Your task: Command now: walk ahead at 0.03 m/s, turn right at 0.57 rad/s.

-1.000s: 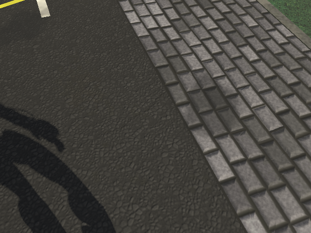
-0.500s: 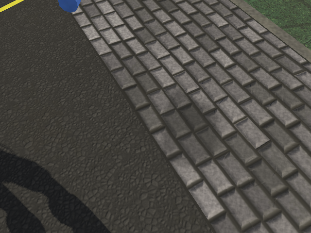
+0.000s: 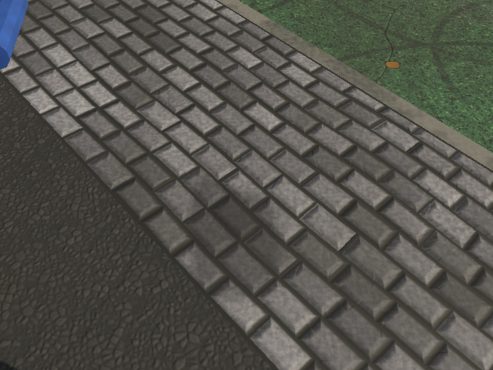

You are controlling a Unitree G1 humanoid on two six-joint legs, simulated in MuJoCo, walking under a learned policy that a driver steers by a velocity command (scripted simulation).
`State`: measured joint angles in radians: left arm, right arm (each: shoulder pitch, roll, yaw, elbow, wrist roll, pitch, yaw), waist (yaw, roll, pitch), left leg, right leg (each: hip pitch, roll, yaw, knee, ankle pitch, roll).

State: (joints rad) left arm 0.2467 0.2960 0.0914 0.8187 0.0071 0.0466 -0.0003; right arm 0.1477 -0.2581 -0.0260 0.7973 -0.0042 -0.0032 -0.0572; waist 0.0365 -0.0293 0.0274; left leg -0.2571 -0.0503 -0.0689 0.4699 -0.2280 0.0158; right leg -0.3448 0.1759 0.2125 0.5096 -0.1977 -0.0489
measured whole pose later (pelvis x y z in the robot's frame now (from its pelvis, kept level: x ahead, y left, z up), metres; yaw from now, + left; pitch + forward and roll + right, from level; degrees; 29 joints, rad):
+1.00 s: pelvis -0.03 +0.00 +0.01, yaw -13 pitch -2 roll +0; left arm 0.20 0.24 0.01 1.03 0.01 0.01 0.02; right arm 0.25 -0.21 -0.01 1.03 -0.01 0.00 -0.03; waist 0.00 -0.01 0.04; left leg -0.12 0.00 -0.01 0.38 -0.23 0.00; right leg -0.14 0.04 0.02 0.37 -0.19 -0.03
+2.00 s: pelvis +0.26 -0.07 -0.02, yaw -13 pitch +0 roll +1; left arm 0.44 0.18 0.02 1.11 0.01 -0.08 0.01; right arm 0.08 -0.21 -0.05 0.94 -0.02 -0.07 0.01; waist 0.03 -0.02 0.07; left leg -0.41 -0.07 0.14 0.59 -0.19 0.14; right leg -0.14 0.03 0.00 1.09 -0.40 -0.09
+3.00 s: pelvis +0.81 -0.20 -0.01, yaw -13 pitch +1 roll -1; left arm 0.48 0.17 0.03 1.09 0.03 -0.09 0.02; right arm 0.00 -0.18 -0.03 0.87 -0.03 -0.06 0.02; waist 0.07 0.01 0.06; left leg -0.48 0.02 0.09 0.53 -0.09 0.10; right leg 0.12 0.06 -0.07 0.27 -0.40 -0.05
